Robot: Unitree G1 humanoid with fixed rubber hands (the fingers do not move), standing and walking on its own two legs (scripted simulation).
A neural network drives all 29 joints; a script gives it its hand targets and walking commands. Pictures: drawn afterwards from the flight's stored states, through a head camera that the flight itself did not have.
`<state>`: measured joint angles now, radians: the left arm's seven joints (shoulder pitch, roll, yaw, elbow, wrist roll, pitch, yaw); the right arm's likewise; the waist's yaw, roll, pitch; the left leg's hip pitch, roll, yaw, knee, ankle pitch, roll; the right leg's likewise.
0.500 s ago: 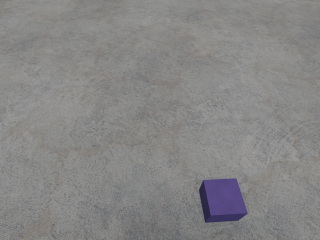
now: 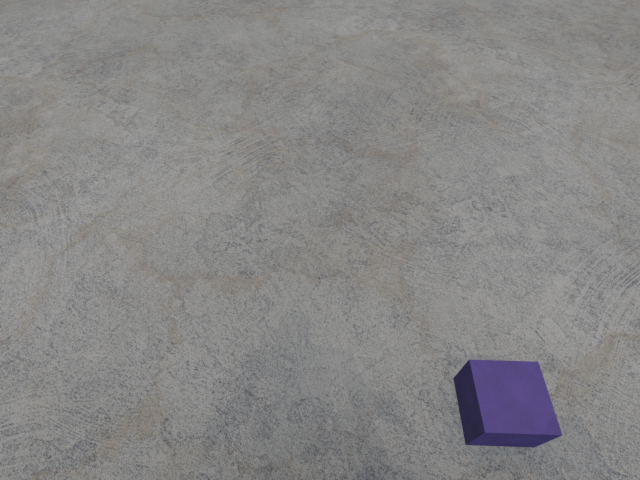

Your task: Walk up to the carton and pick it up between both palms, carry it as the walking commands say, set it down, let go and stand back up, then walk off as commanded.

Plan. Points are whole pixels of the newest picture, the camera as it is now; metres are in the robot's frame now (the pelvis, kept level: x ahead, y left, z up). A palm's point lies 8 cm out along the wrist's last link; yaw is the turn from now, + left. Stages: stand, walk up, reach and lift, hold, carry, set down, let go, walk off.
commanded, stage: walk off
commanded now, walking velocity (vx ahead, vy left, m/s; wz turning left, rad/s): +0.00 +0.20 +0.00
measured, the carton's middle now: (501, 403) +0.41 -0.49 -0.68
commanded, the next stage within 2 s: stand in 0.16 s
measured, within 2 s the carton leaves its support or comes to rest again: neither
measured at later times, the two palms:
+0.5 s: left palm out of the picture +0.07 +0.32 -0.12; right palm out of the picture +0.00 -0.14 -0.14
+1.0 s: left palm out of the picture -0.01 +0.31 -0.14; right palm out of the picture -0.02 -0.11 -0.13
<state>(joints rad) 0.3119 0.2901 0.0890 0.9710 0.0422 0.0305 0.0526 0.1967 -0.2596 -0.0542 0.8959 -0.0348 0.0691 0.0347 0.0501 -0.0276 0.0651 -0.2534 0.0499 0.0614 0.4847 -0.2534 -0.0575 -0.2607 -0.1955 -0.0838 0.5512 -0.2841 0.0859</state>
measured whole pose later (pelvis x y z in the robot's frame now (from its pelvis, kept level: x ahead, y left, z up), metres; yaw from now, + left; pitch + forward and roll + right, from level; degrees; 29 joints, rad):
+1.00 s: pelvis +0.02 +0.10 +0.01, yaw +0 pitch -1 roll +0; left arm 0.32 0.13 -0.01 1.17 0.01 0.01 0.05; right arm 0.34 -0.12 0.01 1.14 -0.01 -0.02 -0.05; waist -0.01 -0.01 0.02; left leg -0.11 -0.09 0.11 0.32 -0.19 0.11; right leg -0.09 -0.03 -0.09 0.37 -0.26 0.00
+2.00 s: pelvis -0.01 +0.01 +0.01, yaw -17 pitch +1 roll -4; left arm 0.07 0.26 0.09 0.82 0.02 0.11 -0.07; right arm 0.35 -0.26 -0.09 0.99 -0.05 -0.01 -0.08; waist -0.04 0.01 0.07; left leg -0.23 0.26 0.29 0.55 -0.29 -0.05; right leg -0.57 -0.11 -0.07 1.00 -0.27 0.10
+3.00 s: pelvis -0.22 -0.29 -0.01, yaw -71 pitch +1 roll +0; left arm 0.13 0.27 0.03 0.81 0.03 0.05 -0.05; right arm 0.16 -0.35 -0.09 0.88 -0.01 0.07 -0.04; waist 0.01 0.05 0.11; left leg -0.48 0.21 0.10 1.20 -0.54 -0.09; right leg -0.42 0.01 -0.01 0.65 -0.24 -0.01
